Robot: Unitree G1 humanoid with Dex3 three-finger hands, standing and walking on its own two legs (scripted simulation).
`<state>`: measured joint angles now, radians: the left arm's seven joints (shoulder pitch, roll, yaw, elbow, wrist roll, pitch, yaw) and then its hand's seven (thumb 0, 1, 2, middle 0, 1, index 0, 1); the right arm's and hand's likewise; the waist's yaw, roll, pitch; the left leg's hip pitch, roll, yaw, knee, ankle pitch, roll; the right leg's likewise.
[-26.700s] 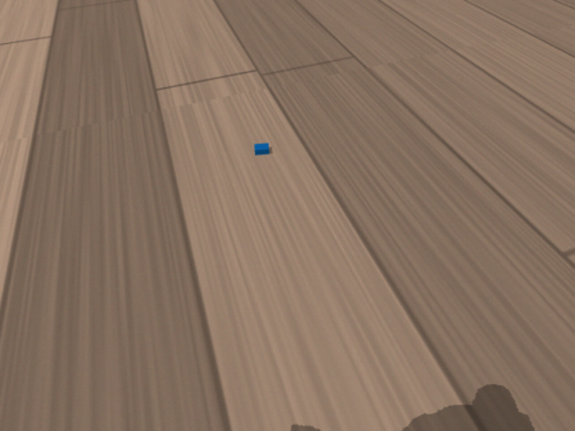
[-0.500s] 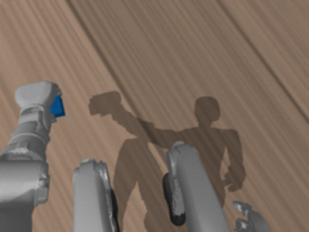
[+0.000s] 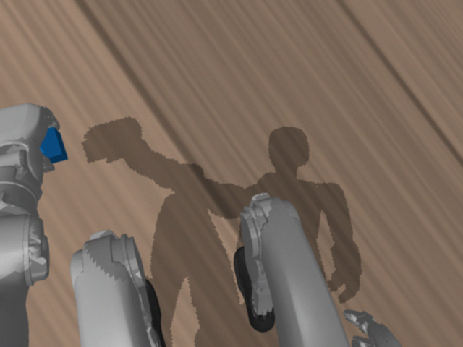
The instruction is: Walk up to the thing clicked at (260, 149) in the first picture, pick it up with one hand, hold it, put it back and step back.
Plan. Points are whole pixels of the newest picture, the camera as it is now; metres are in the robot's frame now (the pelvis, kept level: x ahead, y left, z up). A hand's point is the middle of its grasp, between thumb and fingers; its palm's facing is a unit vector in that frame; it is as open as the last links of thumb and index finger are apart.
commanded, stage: crouch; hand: left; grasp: from above
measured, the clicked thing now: (38, 149) +0.50 +0.26 -0.19
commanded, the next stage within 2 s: lower in 0.36 s
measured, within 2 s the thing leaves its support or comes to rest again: neither
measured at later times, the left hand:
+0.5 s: hand (40, 150) +0.50 +0.26 -0.20, palm faces -0.44 -0.08 -0.89, open 8.2 cm
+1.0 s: hand (52, 157) +0.50 +0.26 -0.25, palm faces -0.46 -0.09 -0.88, open 8.2 cm
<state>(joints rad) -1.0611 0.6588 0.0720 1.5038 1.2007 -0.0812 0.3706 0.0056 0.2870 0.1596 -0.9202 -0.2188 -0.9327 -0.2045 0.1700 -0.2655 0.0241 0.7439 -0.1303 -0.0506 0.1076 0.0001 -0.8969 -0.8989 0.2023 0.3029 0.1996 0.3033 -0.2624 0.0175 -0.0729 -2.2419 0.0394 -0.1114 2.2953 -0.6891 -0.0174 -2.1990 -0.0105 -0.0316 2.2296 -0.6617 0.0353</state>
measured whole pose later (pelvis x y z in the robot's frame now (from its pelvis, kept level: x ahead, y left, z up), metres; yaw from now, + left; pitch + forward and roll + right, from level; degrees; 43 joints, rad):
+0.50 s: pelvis +0.00 +0.00 -0.03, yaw -2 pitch +35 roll -8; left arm -1.09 0.74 0.08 1.55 1.23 -0.11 0.39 0.01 0.29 0.12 -0.94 -0.20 -0.95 -0.18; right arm 0.18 -0.28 0.09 0.73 -0.15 -0.06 0.13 0.00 -0.90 -0.90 0.20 0.30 0.20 0.30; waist -0.29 0.00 -0.03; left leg -2.32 0.03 -0.15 2.40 -0.70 -0.02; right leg -2.26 0.00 -0.05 2.31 -0.67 0.04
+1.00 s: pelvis +0.00 +0.00 -0.05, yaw -4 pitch +33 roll -9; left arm -1.12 0.83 0.12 1.66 1.27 -0.14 0.48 0.00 0.28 0.18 -0.92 -0.22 -0.93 -0.21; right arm 0.17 -0.30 0.15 0.71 -0.20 -0.11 0.17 0.00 -0.90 -0.90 0.20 0.30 0.20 0.30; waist -0.34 -0.04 0.04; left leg -2.37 0.03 -0.19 2.49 -0.71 -0.02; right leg -2.30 0.01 -0.08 2.38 -0.66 0.05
